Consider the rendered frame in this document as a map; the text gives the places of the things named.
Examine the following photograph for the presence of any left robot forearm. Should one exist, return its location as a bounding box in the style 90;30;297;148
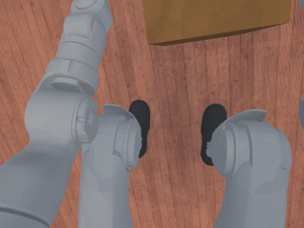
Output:
24;0;113;132

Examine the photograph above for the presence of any carton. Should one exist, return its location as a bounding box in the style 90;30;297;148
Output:
142;0;292;47

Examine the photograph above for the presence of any robot left shin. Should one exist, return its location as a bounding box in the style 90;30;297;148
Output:
81;104;143;156

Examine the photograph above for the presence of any robot right foot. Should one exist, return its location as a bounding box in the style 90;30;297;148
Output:
200;104;227;166

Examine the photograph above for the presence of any left robot upper arm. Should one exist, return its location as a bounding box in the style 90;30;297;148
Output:
0;88;100;228

